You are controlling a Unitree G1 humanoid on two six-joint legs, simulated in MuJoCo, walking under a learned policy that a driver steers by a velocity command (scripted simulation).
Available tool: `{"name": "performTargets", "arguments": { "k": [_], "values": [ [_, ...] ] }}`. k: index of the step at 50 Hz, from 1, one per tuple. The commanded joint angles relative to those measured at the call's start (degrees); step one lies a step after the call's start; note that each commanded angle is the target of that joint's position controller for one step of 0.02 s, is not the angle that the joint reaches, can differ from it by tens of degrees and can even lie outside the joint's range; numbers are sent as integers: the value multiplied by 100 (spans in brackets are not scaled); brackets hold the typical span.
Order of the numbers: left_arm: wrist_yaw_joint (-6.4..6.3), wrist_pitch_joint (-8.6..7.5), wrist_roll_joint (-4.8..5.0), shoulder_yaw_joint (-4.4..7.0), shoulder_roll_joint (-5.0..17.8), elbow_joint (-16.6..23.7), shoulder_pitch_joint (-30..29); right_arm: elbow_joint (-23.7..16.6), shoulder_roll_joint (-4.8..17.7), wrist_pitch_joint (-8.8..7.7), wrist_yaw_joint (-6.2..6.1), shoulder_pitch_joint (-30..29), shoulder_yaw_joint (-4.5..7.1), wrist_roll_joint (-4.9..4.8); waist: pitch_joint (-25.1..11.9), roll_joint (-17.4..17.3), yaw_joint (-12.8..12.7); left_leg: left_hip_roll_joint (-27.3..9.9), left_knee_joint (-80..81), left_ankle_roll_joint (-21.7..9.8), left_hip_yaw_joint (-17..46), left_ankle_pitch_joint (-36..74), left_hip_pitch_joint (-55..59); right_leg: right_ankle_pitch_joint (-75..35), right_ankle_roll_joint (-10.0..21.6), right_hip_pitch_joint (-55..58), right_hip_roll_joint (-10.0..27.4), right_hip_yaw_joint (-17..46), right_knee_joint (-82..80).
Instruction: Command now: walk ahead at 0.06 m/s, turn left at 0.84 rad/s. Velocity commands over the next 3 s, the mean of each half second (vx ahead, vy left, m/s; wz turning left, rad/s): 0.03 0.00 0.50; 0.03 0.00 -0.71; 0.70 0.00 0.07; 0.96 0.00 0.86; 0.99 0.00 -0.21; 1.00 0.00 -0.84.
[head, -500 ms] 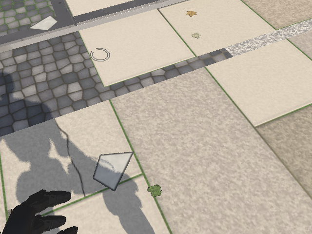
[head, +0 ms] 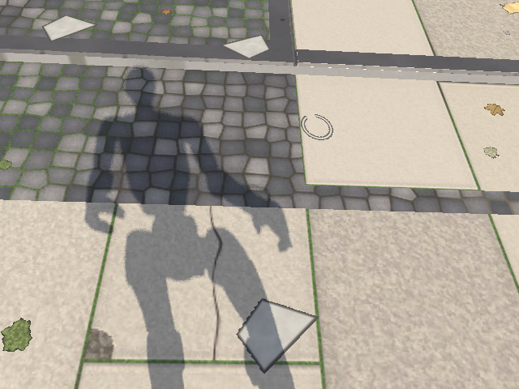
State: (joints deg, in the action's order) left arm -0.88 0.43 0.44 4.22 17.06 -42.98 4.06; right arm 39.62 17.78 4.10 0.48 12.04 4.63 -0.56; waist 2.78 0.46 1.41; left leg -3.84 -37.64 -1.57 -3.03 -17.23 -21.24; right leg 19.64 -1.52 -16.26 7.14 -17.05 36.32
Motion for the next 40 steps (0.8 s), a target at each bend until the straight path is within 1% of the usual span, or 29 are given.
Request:
{"name": "performTargets", "arguments": {
  "k": [1, 2, 3, 4, 5, 7, 10, 12, 14, 17, 19, 20, 21, 22, 23, 24, 25, 26, 27, 29, 30, 32, 33, 34, 36, 37, 38, 39, 40],
  "values": [
    [-31, 4, -249, 111, 409, 635, -369, -419, 1745, -268, -65, 765, 458, 235, -685, -1885, 154, -1575, 1771, -1922, 3727, 3462, 1634, 2070, -324, -2342, -857, 1471, 3041],
    [-58, 1, -144, 142, 528, 650, -586, -416, 1602, -434, 6, 689, 445, 230, -826, -1139, 193, -1506, 1931, -1829, 3409, 2847, 1781, 1700, -175, -2606, -824, 1965, 3361],
    [-93, -21, -71, 156, 516, 615, -577, -446, 1486, -520, -14, 435, 427, 101, -747, -795, 28, -1252, 1921, -1538, 3107, 2461, 1796, 1130, -41, -2711, -757, 2166, 3230],
    [-141, -38, -107, 188, 591, 515, -489, -524, 1230, -510, -64, 151, 363, -43, -751, -555, -101, -1105, 1831, -1291, 2863, 2337, 1769, 727, -5, -2720, -661, 2266, 3041],
    [-165, -62, -138, 216, 657, 501, -473, -616, 1059, -457, -143, -100, 305, -106, -794, -621, -203, -978, 1781, -1156, 2686, 2397, 1603, 437, -9, -2519, -645, 2343, 2820],
    [-120, -117, -108, 206, 563, 453, -429, -757, 946, -369, -261, -140, 268, -50, -1073, -679, -237, -736, 1669, -1048, 2497, 2816, 1601, 67, -81, -2161, -836, 2343, 2566],
    [-76, -141, -43, 129, 361, 422, -532, -832, 1073, -299, -351, 22, 328, -55, -1153, -595, -142, -571, 1555, -1011, 2637, 2759, 1749, -132, -233, -2042, -1052, 2424, 1637],
    [-43, -113, -25, 115, 385, 318, -422, -913, 1051, -250, -379, -66, 312, -27, -1195, -729, -115, -557, 1490, -977, 2600, 2502, 1655, -274, -314, -1801, -1018, 2386, 1273],
    [-9, -86, -22, 114, 429, 273, -386, -945, 990, -214, -361, -75, 272, 22, -1155, -871, -37, -527, 1450, -965, 2635, 2364, 1376, -313, -345, -1443, -966, 2323, 1059],
    [39, -69, -17, 85, 485, 179, -159, -937, 719, -195, -284, -185, 104, 148, -1158, -952, 38, -653, 1307, -1014, 2496, 2674, 1157, -169, -293, -914, -685, 2119, 901],
    [103, -94, -37, 5, 342, 131, -60, -829, 326, -226, -211, -288, -93, 211, -1109, -867, 23, -653, 1268, -987, 2360, 2575, 928, -207, -198, -325, -488, 2052, 389],
    [145, -116, -38, -40, 232, 81, 38, -749, 220, -251, -172, -371, -163, 220, -1011, -842, -63, -575, 1270, -899, 2218, 2271, 771, -534, -134, 69, -495, 1961, -172],
    [177, -140, -44, -59, 233, 72, 74, -665, 288, -282, -141, -371, -162, 216, -817, -816, -131, -420, 1278, -750, 2059, 1810, 629, -1162, -44, 390, -582, 1881, -873],
    [180, -147, -94, -20, 501, 162, -74, -579, 480, -326, -140, -184, -100, 224, -594, -692, -17, -174, 1217, -550, 1950, 1265, 658, -1716, 85, 344, -570, 2073, -1096],
    [164, -154, -117, 73, 1003, 302, -157, -566, 673, -357, -174, -15, -34, 291, -484, -151, 199, 214, 759, -308, 1630, 602, 693, -2825, 319, 164, -151, 2693, -1059],
    [154, -146, -34, 166, 1331, 283, -174, -604, 656, -381, -204, 120, -8, 343, -423, 572, 407, 728, 377, -17, 980, 118, 683, -2919, 775, -54, 149, 3240, -1220],
    [139, -135, 4, 199, 1312, 281, -108, -654, 649, -390, -259, -119, 3, 325, -324, 963, 265, 834, 124, 187, 697, -9, 578, -2446, 1161, -205, 419, 3915, -1520],
    [110, -125, 10, 194, 1189, 238, 92, -731, 639, -395, -307, -458, 28, 237, -291, 1146, 62, 867, -31, 228, 655, -144, 371, -2330, 1300, -62, 512, 4342, -1616],
    [77, -122, 23, 206, 1181, 213, 292, -777, 544, -388, -327, -647, 35, 166, -354, 1243, -82, 966, -264, 234, 659, -454, 131, -2533, 1410, 201, 569, 4583, -1620],
    [23, -166, 29, 272, 1229, 196, 669, -888, 383, -392, -288, -876, 40, 119, -591, 1226, -329, 1011, -1051, 282, 941, -1633, -550, -3034, 1628, 953, 754, 5037, -1605],
    [-19, -174, 58, 312, 1262, 204, 716, -889, 353, -415, -268, -877, 55, 85, -734, 1013, -326, 959, -1328, 326, 1068, -1722, -743, -3227, 1625, 1216, 750, 5055, -1523],
    [-109, -57, 187, 369, 1195, 283, 542, -827, 228, -467, -231, -792, 46, 23, -890, 774, -235, 869, -792, 432, 1114, -1322, -719, -3081, 1331, 1390, 440, 4795, -1414],
    [-148, 50, 225, 387, 1141, 348, 442, -791, 168, -496, -204, -774, 37, -17, -933, 791, -230, 893, -338, 473, 1061, -1055, -500, -2896, 1197, 1315, 279, 4714, -1410],
    [-168, 147, 226, 409, 1118, 425, 357, -744, 117, -517, -169, -698, 35, -46, -972, 858, -215, 969, 63, 495, 965, -810, -158, -2789, 1119, 1131, 138, 4669, -1415],
    [-159, 257, 235, 436, 1083, 587, 161, -572, 140, -537, -98, -263, 93, -77, -1053, 944, -24, 1053, 1103, 463, 807, -125, 694, -2429, 975, 681, -97, 4656, -1357],
    [-153, 268, 285, 414, 1005, 672, 36, -444, 229, -528, -96, 45, 154, -76, -1071, 892, 138, 949, 1866, 388, 730, 539, 1338, -1844, 790, 263, -283, 4562, -1246],
    [-146, 267, 261, 350, 770, 683, 242, -401, 522, -491, -131, 183, 249, -36, -1098, 491, 50, 222, 2155, 138, 1285, 757, 2158, -489, 491, -558, -647, 4249, -736],
    [-114, 239, 162, 256, 362, 690, 738, -575, 1030, -407, -183, -154, 317, 153, -1031, -1259, -337, -1249, 2256, -635, 2946, 1220, 2482, 1300, 132, -1798, -1514, 3158, 682],
    [-97, 140, 84, 397, 886, 716, 746, -695, 932, -456, -143, -356, 285, 438, -752, -1292, -330, -2020, 2348, -1152, 3445, 1671, 1650, 1522, -70, -2041, -1049, 3034, 1822]
  ]
}}
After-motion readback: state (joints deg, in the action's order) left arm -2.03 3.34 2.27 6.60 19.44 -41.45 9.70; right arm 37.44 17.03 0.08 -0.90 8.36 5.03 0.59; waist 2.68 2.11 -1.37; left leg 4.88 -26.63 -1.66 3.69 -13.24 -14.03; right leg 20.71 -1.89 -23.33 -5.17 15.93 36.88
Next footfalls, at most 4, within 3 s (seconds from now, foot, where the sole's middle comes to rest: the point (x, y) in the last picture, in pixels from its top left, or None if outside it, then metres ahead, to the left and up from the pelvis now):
0.44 right None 0.14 -0.12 -0.76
0.76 left None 0.08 0.11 -0.76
1.32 right None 0.21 -0.25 -0.76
1.78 left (281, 323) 0.65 -0.09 -0.76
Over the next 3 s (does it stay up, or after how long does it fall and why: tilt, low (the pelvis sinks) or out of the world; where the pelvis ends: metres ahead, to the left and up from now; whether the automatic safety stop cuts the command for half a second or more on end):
stays up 1.54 0.00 0.00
